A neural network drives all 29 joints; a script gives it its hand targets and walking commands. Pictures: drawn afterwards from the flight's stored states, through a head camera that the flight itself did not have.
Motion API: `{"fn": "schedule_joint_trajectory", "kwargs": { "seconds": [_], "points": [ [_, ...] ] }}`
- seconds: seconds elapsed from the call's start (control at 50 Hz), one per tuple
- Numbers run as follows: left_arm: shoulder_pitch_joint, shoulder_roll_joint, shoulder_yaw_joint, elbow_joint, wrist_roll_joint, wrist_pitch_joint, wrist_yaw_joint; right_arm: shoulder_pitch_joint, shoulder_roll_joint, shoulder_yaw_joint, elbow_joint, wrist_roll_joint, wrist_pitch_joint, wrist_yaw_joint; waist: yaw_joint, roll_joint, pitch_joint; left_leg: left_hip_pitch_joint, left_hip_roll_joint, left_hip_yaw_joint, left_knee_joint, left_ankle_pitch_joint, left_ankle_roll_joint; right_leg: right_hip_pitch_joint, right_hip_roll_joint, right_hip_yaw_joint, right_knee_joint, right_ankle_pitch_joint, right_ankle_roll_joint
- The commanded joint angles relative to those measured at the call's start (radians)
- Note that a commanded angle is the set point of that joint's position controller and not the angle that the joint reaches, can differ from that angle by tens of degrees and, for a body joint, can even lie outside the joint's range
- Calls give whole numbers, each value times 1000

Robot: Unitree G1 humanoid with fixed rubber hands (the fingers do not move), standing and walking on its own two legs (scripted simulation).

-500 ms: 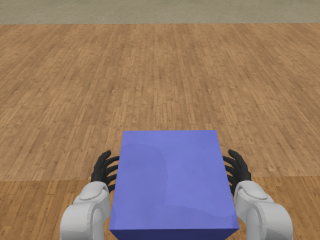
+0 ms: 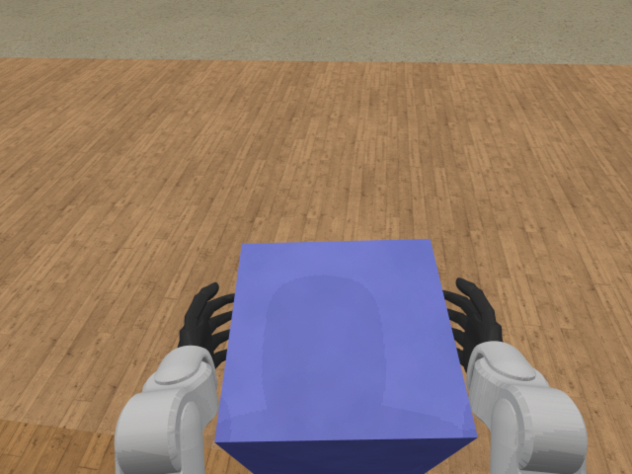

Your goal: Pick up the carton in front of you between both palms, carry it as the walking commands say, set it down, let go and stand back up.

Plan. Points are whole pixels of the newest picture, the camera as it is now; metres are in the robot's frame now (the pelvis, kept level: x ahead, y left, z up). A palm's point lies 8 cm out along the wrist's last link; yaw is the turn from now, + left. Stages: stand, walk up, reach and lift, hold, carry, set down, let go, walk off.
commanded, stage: carry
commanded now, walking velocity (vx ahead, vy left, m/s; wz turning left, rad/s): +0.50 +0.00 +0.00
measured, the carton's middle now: (338, 369) +0.25 +0.01 +0.02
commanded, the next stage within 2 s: none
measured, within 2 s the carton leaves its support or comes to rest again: neither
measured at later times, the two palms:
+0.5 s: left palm (255, 139) +0.68 +0.16 +0.04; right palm (417, 143) +0.64 -0.14 +0.05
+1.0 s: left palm (273, 65) +0.99 +0.16 +0.04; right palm (396, 58) +1.01 -0.14 +0.03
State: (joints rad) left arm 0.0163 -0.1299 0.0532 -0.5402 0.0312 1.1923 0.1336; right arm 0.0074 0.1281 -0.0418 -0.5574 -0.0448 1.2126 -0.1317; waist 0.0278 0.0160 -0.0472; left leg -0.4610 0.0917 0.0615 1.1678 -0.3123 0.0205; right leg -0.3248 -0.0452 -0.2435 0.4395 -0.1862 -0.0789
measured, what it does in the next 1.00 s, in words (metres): goes down: left foot, then right foot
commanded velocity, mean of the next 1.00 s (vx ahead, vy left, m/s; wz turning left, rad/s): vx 0.50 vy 0.00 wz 0.11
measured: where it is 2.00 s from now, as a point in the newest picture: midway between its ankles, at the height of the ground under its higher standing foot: (324, 219)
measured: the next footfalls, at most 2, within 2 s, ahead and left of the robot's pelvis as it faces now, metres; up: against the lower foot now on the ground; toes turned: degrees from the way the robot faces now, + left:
left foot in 0.34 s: +0.42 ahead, +0.10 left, -0.01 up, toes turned +4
right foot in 0.84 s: +0.73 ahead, -0.05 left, -0.04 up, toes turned -6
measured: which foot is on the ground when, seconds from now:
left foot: up 0.00-0.32, down 0.34-0.84, up 0.86-1.00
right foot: down 0.00-0.36, up 0.38-0.82, down 0.84-1.00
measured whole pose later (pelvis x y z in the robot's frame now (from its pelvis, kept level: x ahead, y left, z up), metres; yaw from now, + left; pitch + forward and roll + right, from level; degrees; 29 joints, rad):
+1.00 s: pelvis +0.68 -0.01 -0.05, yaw +1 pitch +5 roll +1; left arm -0.37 -0.14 0.23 -0.16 0.02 1.05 0.16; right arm -0.38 0.13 -0.22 -0.16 -0.02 1.06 -0.15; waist 0.03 0.00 0.01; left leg -0.50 -0.01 0.01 1.22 -0.40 0.07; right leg -0.38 0.03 -0.17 0.56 -0.19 -0.13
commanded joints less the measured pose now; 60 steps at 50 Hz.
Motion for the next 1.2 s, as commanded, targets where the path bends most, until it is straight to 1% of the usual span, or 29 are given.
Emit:
{"fn": "schedule_joint_trajectory", "kwargs": {
  "seconds": [0.0,0.1,0.22,0.24,0.28,0.3,0.32,0.34,0.36,0.38,0.42,0.44,0.48,0.58,0.68,0.72,0.76,0.78,0.8,0.82,0.84,0.86,0.88,0.9,0.92,0.94,0.98,1.08,1.18],
  "points": [
    [-436,-780,-654,-95,-287,-35,-137,-382,803,638,-41,231,-53,105,-14,-124,-275,-139,27,-8,-85,83,6,322,-247,283,-230,102,-42],
    [-523,-671,-602,2,-267,-60,-111,-488,711,596,29,205,-78,63,10,-138,-167,-243,12,53,-343,200,-14,344,-209,198,-245,145,-72],
    [-677,-526,-489,166,-201,-79,-25,-662,549,485,159,178,-92,-3,12,-162,-92,-145,-27,94,-591,330,33,344,-181,130,-209,267,-60],
    [-705,-519,-473,196,-190,-82,-11,-689,534,464,183,172,-95,-12,5,-165,-93,-117,-29,92,-614,343,47,354,-184,122,-189,289,-52],
    [-762,-523,-451,246,-173,-89,12,-741,519,424,239,168,-104,-25,-33,-155,-147,23,-65,120,-633,303,65,375,-181,92,-52,491,-28],
    [-795,-531,-445,265,-168,-93,20,-754,522,406,277,169,-110,-29,-73,-114,-211,174,-105,161,-669,276,62,359,-146,41,124,563,-1],
    [-828,-536,-437,279,-158,-96,27,-758,524,388,312,167,-117,-29,-107,-33,-299,364,-113,156,-675,192,49,287,-88,22,368,461,22],
    [-855,-546,-425,296,-153,-99,33,-776,521,370,332,165,-122,-30,-108,113,-362,511,91,-167,-696,86,81,93,-31,47,620,202,48],
    [-870,-572,-408,316,-152,-105,37,-832,527,359,355,174,-133,-31,-103,370,-420,702,281,-631,-852,79,225,-245,138,131,876,-293,62],
    [-934,-597,-401,324,-162,-118,40,-871,573,380,370,199,-139,-29,-89,307,-408,710,295,-612,-841,185,249,-334,90,249,998,-337,33],
    [-1001,-698,-408,338,-165,-143,33,-972,703,430,358,245,-172,-4,-90,93,-391,606,232,-415,-769,440,204,-352,17,271,938,-242,7],
    [-1020,-745,-414,354,-161,-157,25,-1030,756,457,346,263,-190,10,-78,67,-398,570,212,-345,-764,482,187,-343,-6,271,862,-201,10],
    [-1028,-793,-432,375,-150,-183,11,-1082,811,489,348,282,-220,32,-72,91,-427,556,193,-266,-775,524,173,-313,-9,246,773,-174,21],
    [-960,-791,-457,398,-122,-223,5,-1012,807,498,383,264,-258,42,-102,100,-419,661,163,-165,-737,738,196,-445,-2,186,557,-84,29],
    [-952,-751,-478,323,-143,-227,2,-960,772,498,343,251,-260,34,-122,97,-332,638,59,-41,-706,794,157,-360,61,104,193,204,29],
    [-932,-722,-481,293,-152,-213,1,-922,741,496,327,243,-247,27,-127,107,-301,612,48,-22,-701,766,143,-261,78,80,59,295,17],
    [-897,-677,-466,283,-149,-193,2,-893,708,494,317,232,-228,18,-85,119,-303,573,64,-10,-634,820,114,-107,83,77,-2,325,-8],
    [-862,-653,-453,294,-143,-183,3,-889,692,493,315,228,-215,14,-42,102,-331,546,52,26,-529,844,88,21,96,62,-35,332,-13],
    [-841,-632,-438,297,-137,-175,4,-881,677,493,314,226,-203,10,4,55,-372,469,28,70,-367,739,59,185,72,71,-46,354,-13],
    [-814,-607,-417,304,-133,-164,3,-896,656,488,306,223,-190,3,35,-44,-423,286,-11,65,-177,431,49,381,-58,222,57,489,-3],
    [-828,-568,-404,324,-130,-154,8,-890,663,483,318,217,-174,-1,-5,-235,-446,26,-117,22,-2,-167,41,579,-287,545,153,806,-75],
    [-825,-569,-405,334,-147,-148,13,-854,651,461,318,216,-163,-6,27,-335,-521,-203,-183,-51,247,-285,32,697,-387,802,41,410,-245],
    [-817,-620,-421,324,-167,-143,7,-893,657,463,293,220,-159,-10,42,-247,-466,-264,-123,-97,256,-227,57,634,-348,771,-18,241,-223],
    [-867,-662,-440,289,-189,-145,-2,-933,682,462,280,218,-160,-11,37,-148,-419,-273,-101,-106,218,-161,64,552,-310,688,-35,241,-188],
    [-926,-699,-463,265,-214,-148,-12,-954,703,458,284,211,-165,-9,22,-56,-373,-251,-79,-107,153,-111,57,459,-296,600,-45,339,-160],
    [-975,-731,-486,253,-236,-156,-20,-960,724,449,296,201,-170,-6,15,-33,-369,-216,-58,-110,89,-72,51,409,-286,540,-56,348,-133],
    [-1012,-757,-516,245,-261,-176,-32,-947,745,458,318,190,-187,-2,5,-55,-368,-183,-49,-87,-1,-34,38,372,-256,439,-67,350,-92],
    [-957,-718,-509,268,-252,-203,-30,-908,725,469,331,177,-211,-14,20,-122,-341,-291,-61,-3,-200,124,33,464,-203,240,-33,624,-44],
    [-874,-660,-467,304,-214,-186,-19,-868,680,464,335,172,-189,-19,42,-121,-264,-232,-136,126,-540,367,57,517,-124,84,3,782,19]
  ]
}}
